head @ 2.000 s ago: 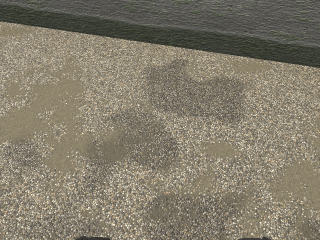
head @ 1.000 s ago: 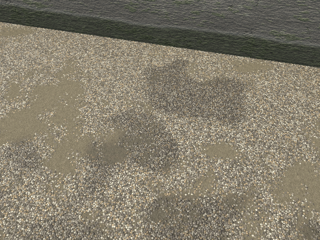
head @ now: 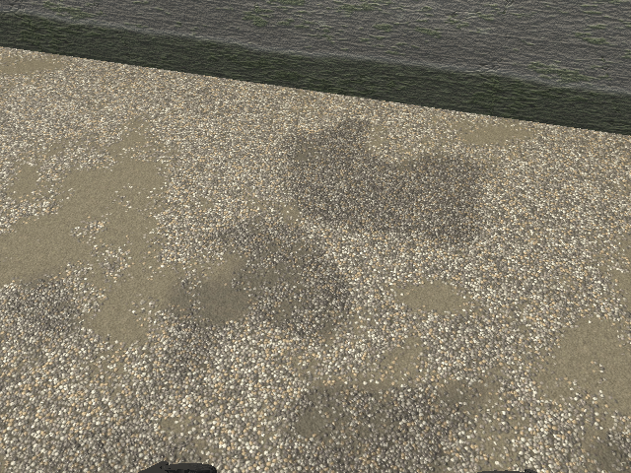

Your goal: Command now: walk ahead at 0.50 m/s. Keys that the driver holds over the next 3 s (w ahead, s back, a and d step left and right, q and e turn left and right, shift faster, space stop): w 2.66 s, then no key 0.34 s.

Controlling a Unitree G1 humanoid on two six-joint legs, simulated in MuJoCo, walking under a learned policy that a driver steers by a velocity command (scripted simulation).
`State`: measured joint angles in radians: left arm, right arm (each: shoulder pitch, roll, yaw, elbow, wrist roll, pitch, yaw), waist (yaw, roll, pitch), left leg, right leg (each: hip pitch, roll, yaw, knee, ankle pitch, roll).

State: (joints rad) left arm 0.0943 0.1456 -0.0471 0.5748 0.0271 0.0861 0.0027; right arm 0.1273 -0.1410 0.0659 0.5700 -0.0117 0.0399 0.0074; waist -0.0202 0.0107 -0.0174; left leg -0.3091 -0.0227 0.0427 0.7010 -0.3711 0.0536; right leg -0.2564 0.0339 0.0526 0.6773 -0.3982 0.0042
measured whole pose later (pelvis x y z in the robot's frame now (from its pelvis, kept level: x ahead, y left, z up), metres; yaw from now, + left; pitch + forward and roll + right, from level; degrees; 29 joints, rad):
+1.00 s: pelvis +0.00 +0.00 +0.00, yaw -1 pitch -1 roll -1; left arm 0.10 0.14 -0.05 0.57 0.03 0.09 0.00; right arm 0.13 -0.14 0.06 0.56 -0.02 0.04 0.01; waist -0.02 0.01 -0.02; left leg -0.32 -0.02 0.06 0.72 -0.38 0.06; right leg -0.27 0.04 0.06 0.69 -0.40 0.01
